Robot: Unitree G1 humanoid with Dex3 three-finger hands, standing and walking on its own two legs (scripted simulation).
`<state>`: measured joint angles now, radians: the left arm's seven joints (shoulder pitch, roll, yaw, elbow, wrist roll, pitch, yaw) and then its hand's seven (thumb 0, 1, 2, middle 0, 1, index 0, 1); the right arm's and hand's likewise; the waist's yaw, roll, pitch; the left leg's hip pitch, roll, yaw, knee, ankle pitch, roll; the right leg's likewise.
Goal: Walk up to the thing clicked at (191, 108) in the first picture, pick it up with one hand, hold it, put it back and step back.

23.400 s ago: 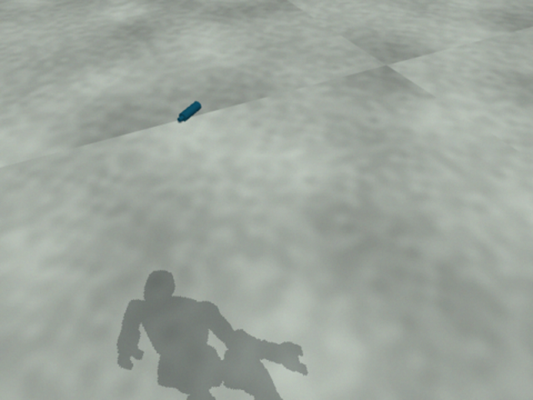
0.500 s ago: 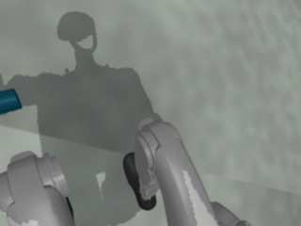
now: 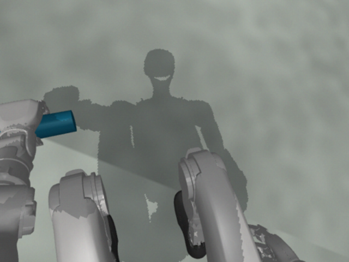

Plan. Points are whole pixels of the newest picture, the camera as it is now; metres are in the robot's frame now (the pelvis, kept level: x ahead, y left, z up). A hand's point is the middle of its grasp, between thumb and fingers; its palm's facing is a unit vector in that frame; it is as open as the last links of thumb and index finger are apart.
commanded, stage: settle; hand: left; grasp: from above
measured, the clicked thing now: (30, 129) +0.44 +0.30 -0.20
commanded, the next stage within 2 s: lift in 0.12 s
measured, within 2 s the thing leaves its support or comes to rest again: neither
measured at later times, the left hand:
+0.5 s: hand (11, 128) +0.42 +0.30 -0.11, palm faces -0.45 -0.06 -0.89, open 8.5 cm
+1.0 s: hand out of the picture +0.35 +0.29 +0.06, palm faces -0.41 -0.10 -0.91, open 8.6 cm
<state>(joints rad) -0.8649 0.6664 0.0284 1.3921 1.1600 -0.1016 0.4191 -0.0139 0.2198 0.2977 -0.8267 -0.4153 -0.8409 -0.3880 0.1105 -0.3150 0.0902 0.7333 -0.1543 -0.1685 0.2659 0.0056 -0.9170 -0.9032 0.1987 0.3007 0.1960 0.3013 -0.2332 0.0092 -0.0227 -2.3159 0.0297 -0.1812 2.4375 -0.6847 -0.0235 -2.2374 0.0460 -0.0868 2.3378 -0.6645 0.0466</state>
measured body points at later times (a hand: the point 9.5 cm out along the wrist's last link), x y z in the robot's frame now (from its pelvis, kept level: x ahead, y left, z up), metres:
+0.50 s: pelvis +0.00 +0.00 +0.04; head +0.21 +0.06 +0.43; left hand +0.44 +0.30 -0.06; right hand +0.08 -0.28 -0.07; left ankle +0.08 +0.13 -0.29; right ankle +0.11 -0.12 -0.29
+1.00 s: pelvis +0.00 +0.00 +0.16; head +0.16 +0.05 +0.58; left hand +0.37 +0.29 +0.11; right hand +0.16 -0.26 +0.05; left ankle +0.07 +0.13 -0.29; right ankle +0.11 -0.12 -0.29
